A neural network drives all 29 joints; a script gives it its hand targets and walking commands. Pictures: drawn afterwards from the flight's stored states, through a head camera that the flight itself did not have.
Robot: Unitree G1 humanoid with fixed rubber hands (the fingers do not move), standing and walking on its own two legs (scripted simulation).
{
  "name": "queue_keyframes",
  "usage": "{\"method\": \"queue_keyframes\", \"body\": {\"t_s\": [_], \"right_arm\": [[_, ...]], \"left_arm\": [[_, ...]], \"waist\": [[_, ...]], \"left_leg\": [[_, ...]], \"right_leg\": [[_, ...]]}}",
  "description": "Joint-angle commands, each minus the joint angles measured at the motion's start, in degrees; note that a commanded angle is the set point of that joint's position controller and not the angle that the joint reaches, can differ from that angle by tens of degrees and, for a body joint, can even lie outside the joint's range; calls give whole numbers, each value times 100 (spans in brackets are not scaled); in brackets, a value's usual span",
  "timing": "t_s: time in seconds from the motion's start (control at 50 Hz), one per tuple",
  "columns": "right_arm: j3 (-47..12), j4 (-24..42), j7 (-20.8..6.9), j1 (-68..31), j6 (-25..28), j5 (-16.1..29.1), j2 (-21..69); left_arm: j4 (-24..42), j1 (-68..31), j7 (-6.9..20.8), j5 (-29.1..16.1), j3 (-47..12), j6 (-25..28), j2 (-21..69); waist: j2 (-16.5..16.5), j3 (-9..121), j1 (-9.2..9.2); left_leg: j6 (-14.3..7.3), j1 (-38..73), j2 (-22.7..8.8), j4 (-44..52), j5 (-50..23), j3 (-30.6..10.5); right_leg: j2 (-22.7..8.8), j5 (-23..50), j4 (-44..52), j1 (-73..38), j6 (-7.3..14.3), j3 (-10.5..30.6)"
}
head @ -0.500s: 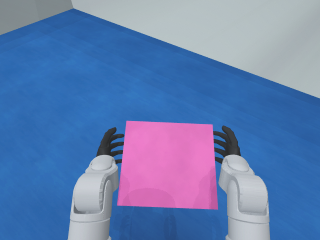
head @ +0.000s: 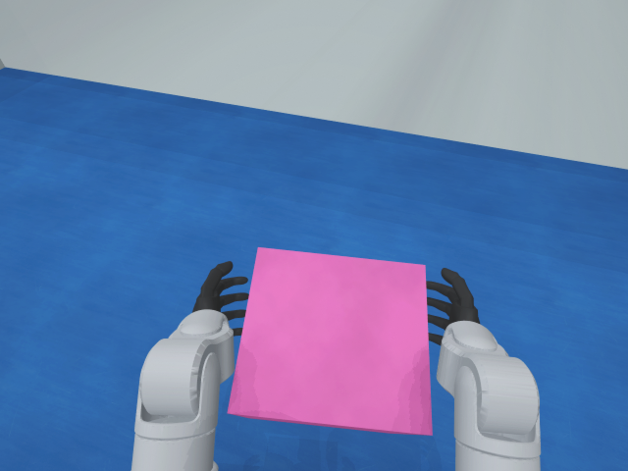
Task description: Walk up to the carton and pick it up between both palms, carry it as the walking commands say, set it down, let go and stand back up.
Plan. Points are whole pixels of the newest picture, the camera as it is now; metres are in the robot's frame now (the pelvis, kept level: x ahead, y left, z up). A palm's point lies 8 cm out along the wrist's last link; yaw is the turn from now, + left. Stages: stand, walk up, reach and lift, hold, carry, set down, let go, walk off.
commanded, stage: carry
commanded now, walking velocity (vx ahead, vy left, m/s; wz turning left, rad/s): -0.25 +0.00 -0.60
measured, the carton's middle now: (329, 348) +0.30 +0.00 +0.01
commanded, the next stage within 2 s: none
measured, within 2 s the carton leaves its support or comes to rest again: neither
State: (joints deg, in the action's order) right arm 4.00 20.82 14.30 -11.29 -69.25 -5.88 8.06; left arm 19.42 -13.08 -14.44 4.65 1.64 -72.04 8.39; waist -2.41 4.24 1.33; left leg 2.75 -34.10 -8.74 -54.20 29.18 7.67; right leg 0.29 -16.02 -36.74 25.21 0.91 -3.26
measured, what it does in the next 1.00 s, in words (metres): walks backwards, turning right: left foot, then right foot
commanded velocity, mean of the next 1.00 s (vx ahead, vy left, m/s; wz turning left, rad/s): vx -0.25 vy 0.00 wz -0.60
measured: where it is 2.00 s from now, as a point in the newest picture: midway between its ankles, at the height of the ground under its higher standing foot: outside the picture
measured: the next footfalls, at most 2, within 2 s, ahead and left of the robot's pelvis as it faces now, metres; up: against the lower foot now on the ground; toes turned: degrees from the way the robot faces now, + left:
left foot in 0.28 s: -0.07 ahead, +0.11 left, +0.00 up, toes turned -3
right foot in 0.66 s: -0.30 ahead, -0.09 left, +0.00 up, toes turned -29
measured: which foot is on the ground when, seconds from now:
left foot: up 0.00-0.26, down 0.28-0.66, up 0.68-1.00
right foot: down 0.00-0.28, up 0.30-0.64, down 0.66-1.00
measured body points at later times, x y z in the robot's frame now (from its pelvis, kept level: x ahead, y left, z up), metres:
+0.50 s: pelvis -0.18 +0.04 +0.02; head -0.16 +0.07 +0.46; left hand +0.13 +0.12 +0.10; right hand +0.07 -0.17 +0.11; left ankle -0.11 +0.11 -0.72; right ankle -0.23 -0.10 -0.63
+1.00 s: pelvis -0.36 +0.08 +0.01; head -0.34 +0.06 +0.46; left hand -0.05 +0.03 +0.10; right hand -0.21 -0.21 +0.10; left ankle -0.32 +0.20 -0.68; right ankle -0.33 -0.07 -0.72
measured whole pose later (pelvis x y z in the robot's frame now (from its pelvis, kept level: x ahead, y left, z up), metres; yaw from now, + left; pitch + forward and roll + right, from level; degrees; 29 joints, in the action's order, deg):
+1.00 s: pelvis -0.36 +0.08 +0.01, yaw -35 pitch +6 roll +2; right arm 1.9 23.1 14.3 -12.2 -68.3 -5.0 8.2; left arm 24.1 -10.4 -13.4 6.3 1.6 -69.6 7.9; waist 2.0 3.6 -1.0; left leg 2.9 -26.5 1.0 -49.4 28.6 2.7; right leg 2.3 -3.5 -28.1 30.0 0.7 6.2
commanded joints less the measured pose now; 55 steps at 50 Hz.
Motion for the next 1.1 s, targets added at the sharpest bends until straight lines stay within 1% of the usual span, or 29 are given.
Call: {"method": "queue_keyframes", "body": {"t_s": [0.0,0.04,0.08,0.18,0.22,0.24,0.26,0.28,0.3,0.32,0.34,0.36,0.4,0.54,0.58,0.6,0.62,0.64,0.66,0.68,0.7,0.72,0.78,0.88,0.96,1.0,1.04,1.06,1.08], "right_arm": [[-3553,553,-1388,-2333,43,2216,6059],[-3663,659,-1466,-2345,116,2356,6237],[-3739,729,-1466,-2351,117,2420,6239],[-3603,380,-1443,-1839,17,2256,5998],[-3480,272,-1455,-1703,7,2174,5954],[-3417,209,-1464,-1609,9,2118,5958],[-3351,151,-1473,-1564,19,2069,5960],[-3226,85,-1489,-1458,50,1977,5934],[-3173,241,-1534,-1594,98,2050,6006],[-3119,313,-1556,-1630,114,1984,6004],[-3096,424,-1572,-1715,137,1956,6034],[-3016,428,-1567,-1731,158,1901,5977],[-2891,456,-1529,-1611,183,1836,5806],[-2793,274,-1427,-1174,47,1698,5437],[-2894,237,-1425,-1213,32,1715,5477],[-2961,214,-1425,-1259,34,1737,5527],[-3019,183,-1427,-1320,43,1790,5574],[-3071,179,-1425,-1426,65,1832,5602],[-3264,353,-1456,-1574,67,1856,5674],[-3457,579,-1486,-2028,124,2029,5919],[-3652,661,-1506,-2203,167,2195,6117],[-3794,762,-1532,-2391,214,2301,6226],[-3936,887,-1566,-2343,260,2449,6332],[-3859,732,-1475,-1924,126,2321,6078],[-3604,439,-1447,-1597,55,2123,5990],[-3464,377,-1446,-1492,57,2048,5977],[-3339,311,-1455,-1338,71,1968,5968],[-3280,283,-1466,-1327,82,1944,5934],[-3072,161,-1488,-1199,134,1852,5917]], "left_arm": [[752,-1991,1447,-1950,-2841,317,5850],[1004,-2100,1415,-1880,-2884,430,5940],[1110,-2038,1377,-1811,-2849,462,5845],[916,-1594,1334,-1663,-2871,365,5500],[890,-1604,1347,-1705,-2968,337,5508],[897,-1678,1352,-1761,-3055,326,5530],[902,-1754,1358,-1822,-3157,318,5575],[1032,-1844,1389,-1904,-3322,289,5704],[1333,-2221,1416,-1990,-3415,325,5751],[1329,-2361,1435,-2087,-3456,332,5815],[1414,-2539,1452,-2233,-3565,354,5954],[1414,-2609,1458,-2302,-3638,355,5984],[1354,-2453,1442,-2320,-3680,332,5929],[919,-1872,1334,-2100,-3410,145,5663],[721,-1727,1360,-2028,-3255,124,5648],[639,-1687,1385,-2014,-3196,131,5688],[599,-1716,1415,-2009,-3146,149,5718],[567,-1705,1453,-2012,-3085,171,5729],[501,-1642,1486,-1954,-2987,254,5679],[671,-1808,1505,-1989,-3031,316,5898],[796,-1823,1524,-1990,-2999,388,5967],[894,-1847,1538,-1949,-2970,457,6008],[1143,-1809,1503,-1848,-2923,597,5960],[1143,-1484,1440,-1741,-2908,501,5550],[1087,-1494,1455,-1803,-3032,398,5452],[1139,-1618,1468,-1887,-3143,374,5487],[1172,-1751,1462,-1972,-3299,350,5517],[1137,-1777,1445,-1988,-3375,338,5547],[1369,-1965,1481,-2113,-3570,303,5643]], "waist": [[1151,1757,-123],[1098,1836,-116],[1199,1877,-63],[1346,1963,36],[1466,1996,25],[1457,1975,-45],[944,1846,-74],[-1160,1580,-182],[-1488,1315,-79],[-630,1239,-37],[-185,1151,-30],[-239,1170,-29],[-599,1289,-14],[-1209,1616,-199],[-1198,1729,-186],[-1083,1726,-124],[-690,1704,-56],[83,1600,4],[2384,1512,39],[2064,1363,-54],[1442,1558,-93],[1122,1621,-122],[1145,1813,-127],[1275,1856,-15],[1368,1850,25],[1491,1858,21],[1550,1838,-71],[903,1646,-73],[-1616,1336,-175]], "left_leg": [[61,-394,210,-1434,23,-563],[22,-119,323,-1238,-586,-455],[21,11,538,-762,-421,-361],[-73,767,919,807,6,-356],[-138,1624,1007,1970,-182,-169],[-177,2408,944,2923,-606,22],[-283,3140,417,3405,-940,-371],[-1050,2984,-1456,3826,-1351,-2187],[-1577,2215,-2537,3691,-3149,-2509],[-1475,1731,-2117,3498,-3576,-1869],[-1242,1391,-1615,3397,-3347,-1133],[-1083,1505,-1253,3292,-3132,-685],[-869,2045,-817,3055,-3402,-215],[-1114,2811,-1271,2750,-4240,-486],[-1037,2884,-1387,2590,-4306,-466],[-873,2718,-1366,2506,-4118,-340],[-585,2226,-1254,2207,-3546,-125],[-233,1151,-959,1626,-2165,64],[228,-660,-21,667,51,442],[297,-948,116,-516,689,-190],[224,-782,132,-1081,405,-459],[117,-642,198,-1311,16,-554],[85,-561,333,-1501,-679,-572],[101,-245,730,-477,-158,-536],[-20,585,1011,797,75,-558],[-73,1394,1120,1788,-10,-355],[-166,2942,873,3345,-713,-19],[-285,3628,210,3663,-1073,-434],[-1161,2871,-1812,3883,-1720,-2484]], "right_leg": [[-1623,3791,960,-1377,693,1555],[-1272,2492,1020,-1180,530,1305],[-1305,1849,1315,-1162,549,1644],[-1389,1807,1686,-1236,627,2323],[-1188,1759,1754,-948,391,2215],[-939,1487,1734,-532,92,1920],[-638,634,1416,170,-74,1640],[226,-769,-352,1369,-389,545],[108,-1704,-2359,1684,-397,129],[-95,-1497,-3238,1207,-358,470],[-116,-991,-3803,1016,-339,447],[-123,-585,-4186,1124,-355,380],[-107,-385,-3867,1162,-494,77],[56,-1234,-1048,423,-431,-410],[25,-993,-78,156,-329,-408],[47,-553,693,-161,-255,-486],[-143,79,1507,-697,-175,-185],[-706,566,1912,-1436,-55,583],[-2132,3387,1607,-2075,589,2701],[-2213,5047,1148,-1757,897,2510],[-1938,5013,912,-1744,785,1961],[-1659,4363,893,-1570,608,1484],[-1270,3012,872,-1638,469,1344],[-1388,2593,1361,-1831,656,2278],[-1311,2209,1692,-1634,627,2661],[-1133,1930,1861,-1274,429,2549],[-689,1366,1982,-415,-143,2008],[-355,526,1560,337,-316,1625],[464,-998,-741,1338,-509,468]]}}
